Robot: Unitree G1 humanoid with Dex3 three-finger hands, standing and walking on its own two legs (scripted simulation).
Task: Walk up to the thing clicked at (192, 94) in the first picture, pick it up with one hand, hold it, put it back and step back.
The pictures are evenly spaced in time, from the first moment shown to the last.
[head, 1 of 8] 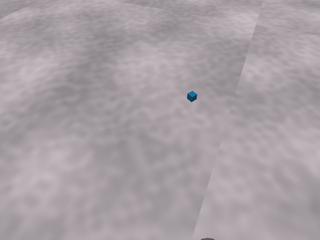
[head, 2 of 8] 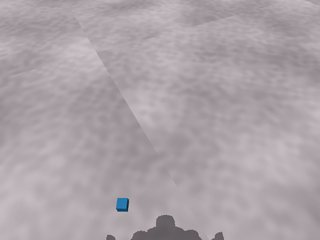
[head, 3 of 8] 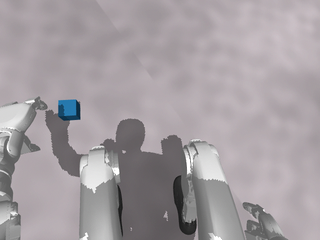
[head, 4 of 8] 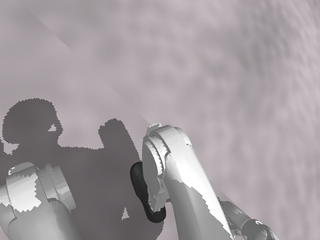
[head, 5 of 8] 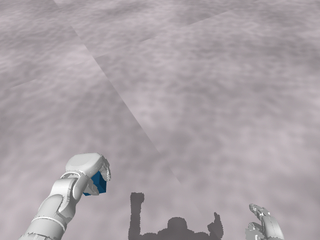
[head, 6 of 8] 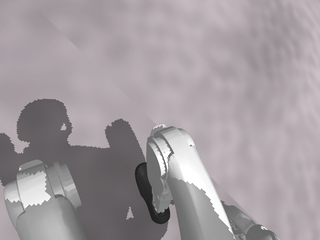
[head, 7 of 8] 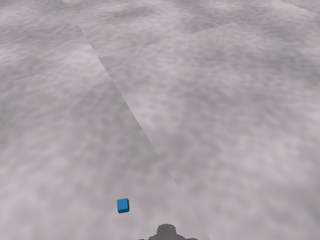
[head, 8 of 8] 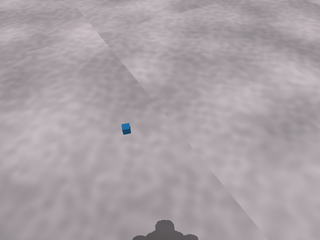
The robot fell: no
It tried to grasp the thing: yes
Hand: left
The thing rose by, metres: 0.68
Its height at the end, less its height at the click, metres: +0.00
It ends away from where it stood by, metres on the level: 0.01
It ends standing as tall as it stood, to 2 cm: yes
